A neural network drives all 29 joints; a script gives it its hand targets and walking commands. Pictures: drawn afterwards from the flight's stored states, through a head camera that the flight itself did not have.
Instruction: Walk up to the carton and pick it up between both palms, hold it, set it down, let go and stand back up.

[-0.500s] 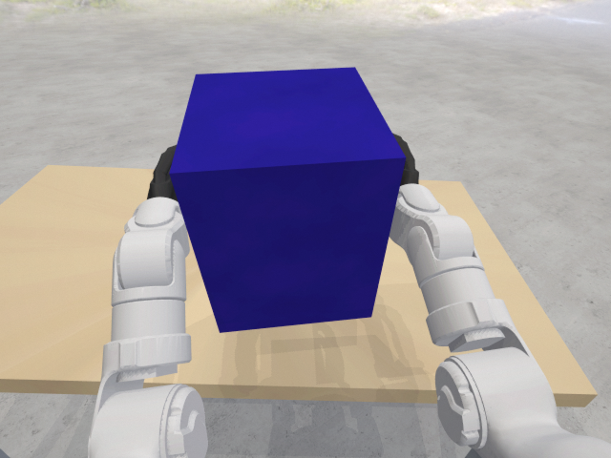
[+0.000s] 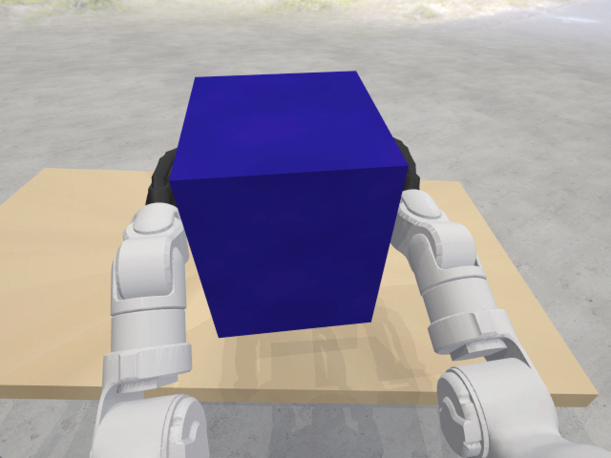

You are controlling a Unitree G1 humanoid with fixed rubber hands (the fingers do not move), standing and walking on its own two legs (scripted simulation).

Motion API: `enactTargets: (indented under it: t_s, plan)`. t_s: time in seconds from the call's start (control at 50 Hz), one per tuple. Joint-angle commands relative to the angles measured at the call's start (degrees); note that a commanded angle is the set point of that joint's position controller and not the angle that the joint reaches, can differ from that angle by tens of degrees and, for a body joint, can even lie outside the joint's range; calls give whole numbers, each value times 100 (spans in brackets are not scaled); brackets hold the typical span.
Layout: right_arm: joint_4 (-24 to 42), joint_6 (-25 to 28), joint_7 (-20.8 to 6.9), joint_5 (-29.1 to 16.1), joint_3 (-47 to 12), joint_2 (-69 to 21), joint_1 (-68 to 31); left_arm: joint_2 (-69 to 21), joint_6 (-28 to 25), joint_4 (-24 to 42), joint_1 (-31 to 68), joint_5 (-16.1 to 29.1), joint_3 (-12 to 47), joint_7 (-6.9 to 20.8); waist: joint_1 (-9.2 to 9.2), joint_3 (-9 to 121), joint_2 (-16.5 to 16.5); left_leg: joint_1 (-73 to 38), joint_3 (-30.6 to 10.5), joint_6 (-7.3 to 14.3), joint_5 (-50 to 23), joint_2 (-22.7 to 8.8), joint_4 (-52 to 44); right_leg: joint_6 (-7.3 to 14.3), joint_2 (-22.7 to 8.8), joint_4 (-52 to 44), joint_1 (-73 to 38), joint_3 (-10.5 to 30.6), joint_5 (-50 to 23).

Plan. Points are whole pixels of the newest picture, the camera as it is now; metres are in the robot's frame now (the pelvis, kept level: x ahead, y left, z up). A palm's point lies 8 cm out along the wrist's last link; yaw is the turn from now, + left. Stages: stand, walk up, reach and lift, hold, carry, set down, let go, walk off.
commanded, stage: hold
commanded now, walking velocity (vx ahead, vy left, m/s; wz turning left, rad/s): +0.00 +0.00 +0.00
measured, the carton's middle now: (287, 205) +0.37 +0.00 +0.21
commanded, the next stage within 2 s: none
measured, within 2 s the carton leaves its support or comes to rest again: neither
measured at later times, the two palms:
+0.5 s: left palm (164, 212) +0.36 +0.15 +0.22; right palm (401, 196) +0.36 -0.14 +0.23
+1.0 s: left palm (165, 213) +0.36 +0.15 +0.21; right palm (400, 198) +0.36 -0.14 +0.22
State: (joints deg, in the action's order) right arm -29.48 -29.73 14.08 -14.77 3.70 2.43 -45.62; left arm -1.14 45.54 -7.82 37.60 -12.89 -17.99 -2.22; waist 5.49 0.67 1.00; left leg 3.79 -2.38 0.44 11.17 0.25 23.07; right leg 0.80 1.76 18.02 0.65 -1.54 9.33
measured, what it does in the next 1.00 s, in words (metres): stands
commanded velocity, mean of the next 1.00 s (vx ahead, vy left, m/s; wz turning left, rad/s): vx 0.00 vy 0.00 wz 0.00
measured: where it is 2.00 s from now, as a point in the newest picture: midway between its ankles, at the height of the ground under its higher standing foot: outside the picture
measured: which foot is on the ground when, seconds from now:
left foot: down 0.00-1.00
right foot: down 0.00-1.00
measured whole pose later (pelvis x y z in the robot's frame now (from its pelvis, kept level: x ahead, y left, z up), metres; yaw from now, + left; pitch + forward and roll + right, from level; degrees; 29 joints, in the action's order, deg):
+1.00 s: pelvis +0.00 +0.00 +0.00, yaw +0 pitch -8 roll -1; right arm -30.9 -29.1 13.9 -14.3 4.0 2.3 -46.1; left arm -0.8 45.0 -9.3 38.0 -12.9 -17.9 -2.1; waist 5.5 0.6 1.4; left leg 4.2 -2.6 0.4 10.9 0.3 23.0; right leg 0.9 1.8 18.0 1.0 -1.7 9.2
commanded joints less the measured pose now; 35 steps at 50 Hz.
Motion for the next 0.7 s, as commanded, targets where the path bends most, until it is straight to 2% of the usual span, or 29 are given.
enactTargets:
  t_s: [0.0, 0.08, 0.12, 0.14, 0.18, 0.2, 0.24, 0.26, 0.28, 0.3, 0.32, 0.34, 0.36, 0.38, 0.4, 0.42, 0.46, 0.48, 0.5, 0.52, 0.54, 0.58, 0.6, 0.66, 0.68]
  plan:
    - [1749, 317, -670, -645, -2218, -3504, -4723, -2930, -383, 878, 5012, 865, 2984, 858, 17, 2680, -375, -574, 141, -249, -1375, 199, -335, -299, 157, -137, -522, -111, -1270]
    - [1843, 310, -645, -719, -2289, -3596, -4703, -2959, -400, 938, 5015, 923, 3039, 873, 27, 2803, -357, -707, 142, -265, -1661, 217, -243, -323, 190, -118, -601, -80, -1573]
    - [1570, 279, -668, -641, -2160, -3428, -4642, -2951, -372, 808, 5009, 871, 2973, 872, 50, 2514, -404, -594, 134, -288, -1418, 199, -339, -284, 193, -172, -437, -117, -1233]
    - [1606, 301, -689, -639, -2135, -3415, -4772, -2927, -344, 611, 4903, 807, 2894, 887, -20, 2462, -356, -529, 134, -250, -1255, 195, -364, -280, 180, -194, -407, -105, -1118]
    - [1734, 329, -680, -643, -2214, -3545, -4774, -2966, -392, 887, 5105, 917, 3027, 875, 18, 2655, -346, -532, 129, -255, -1316, 203, -343, -276, 185, -135, -520, -115, -1224]
    - [1701, 333, -676, -679, -2216, -3585, -4834, -3017, -391, 826, 5104, 904, 3014, 878, -19, 2691, -368, -562, 144, -264, -1389, 202, -315, -285, 184, -133, -515, -115, -1251]
    - [1847, 355, -662, -668, -2204, -3596, -4867, -3030, -429, 843, 5185, 1011, 3121, 870, 83, 2811, -376, -626, 140, -272, -1465, 214, -265, -294, 175, -136, -518, -106, -1387]
    - [1827, 365, -667, -662, -2206, -3591, -4874, -3058, -452, 908, 5231, 1001, 3129, 848, 47, 2859, -454, -625, 112, -291, -1469, 193, -266, -267, 187, -124, -471, -104, -1310]
    - [1631, 323, -678, -645, -2172, -3559, -4793, -2979, -439, 830, 5205, 950, 3035, 842, 22, 2660, -449, -572, 130, -266, -1321, 202, -318, -279, 175, -154, -401, -114, -1185]
    - [1596, 327, -691, -585, -2096, -3536, -4794, -2958, -439, 859, 5299, 936, 3049, 855, 75, 2707, -421, -575, 139, -276, -1218, 194, -339, -260, 171, -163, -448, -113, -1123]
    - [1597, 350, -718, -557, -2097, -3540, -4989, -2966, -440, 623, 5240, 904, 2968, 834, -32, 2618, -387, -443, 160, -246, -992, 195, -387, -265, 162, -184, -348, -117, -874]
    - [1567, 356, -719, -527, -2062, -3526, -4978, -2987, -429, 559, 5236, 905, 2962, 837, 9, 2500, -320, -376, 150, -224, -887, 198, -413, -278, 152, -196, -305, -117, -780]
    - [1478, 351, -728, -543, -2061, -3605, -4846, -2954, -448, 745, 5305, 915, 2968, 850, 15, 2598, -367, -412, 160, -221, -928, 202, -416, -273, 142, -164, -406, -119, -879]
    - [1654, 382, -726, -545, -2122, -3610, -5008, -2993, -470, 675, 5326, 969, 2973, 841, -18, 2761, -284, -421, 160, -189, -966, 195, -388, -279, 145, -177, -441, -102, -925]
    - [1375, 351, -717, -483, -2039, -3593, -4879, -2952, -464, 541, 5269, 908, 2923, 845, 37, 2573, -339, -373, 161, -200, -879, 199, -432, -290, 117, -184, -385, -108, -888]
    - [1395, 360, -712, -503, -2012, -3603, -4913, -2920, -474, 535, 5287, 885, 2877, 854, -14, 2620, -322, -361, 152, -181, -861, 221, -415, -294, 109, -186, -394, -92, -887]
    - [1434, 367, -695, -526, -2079, -3750, -4902, -2908, -513, 654, 5397, 924, 2864, 859, -6, 2720, -330, -394, 176, -166, -975, 243, -387, -344, 89, -161, -473, -75, -1060]
    - [1546, 414, -698, -588, -2113, -3694, -4976, -3002, -526, 723, 5398, 988, 2991, 850, 11, 2970, -427, -453, 168, -201, -1048, 228, -372, -312, 122, -139, -515, -99, -1063]
    - [1449, 397, -697, -526, -2036, -3612, -5003, -2978, -493, 495, 5295, 932, 2934, 846, -4, 2734, -448, -446, 152, -217, -977, 221, -396, -288, 129, -178, -385, -116, -949]
    - [1482, 386, -683, -499, -2008, -3621, -4974, -2972, -493, 478, 5269, 968, 2946, 853, 65, 2763, -358, -447, 162, -209, -975, 211, -383, -318, 115, -186, -393, -118, -953]
    - [1421, 393, -694, -497, -2011, -3640, -5012, -2930, -494, 551, 5358, 917, 2891, 844, -16, 2686, -336, -382, 179, -188, -920, 220, -403, -322, 110, -182, -383, -101, -896]
    - [1356, 375, -681, -519, -2024, -3627, -4921, -2930, -492, 516, 5304, 919, 2901, 862, 43, 2719, -363, -419, 176, -180, -945, 220, -400, -328, 107, -168, -440, -99, -1007]
    - [1376, 382, -689, -532, -2052, -3647, -4986, -2942, -502, 508, 5296, 907, 2884, 854, 1, 2715, -336, -408, 175, -202, -1020, 216, -391, -314, 126, -158, -461, -106, -1003]
    - [1256, 384, -707, -501, -1985, -3629, -4974, -2979, -515, 495, 5425, 905, 2908, 832, 25, 2586, -404, -334, 151, -208, -839, 205, -440, -292, 114, -176, -350, -106, -812]
    - [1447, 435, -715, -548, -2040, -3686, -5067, -3040, -540, 579, 5448, 979, 2981, 837, 10, 2799, -378, -413, 143, -206, -966, 205, -394, -287, 132, -149, -435, -126, -936]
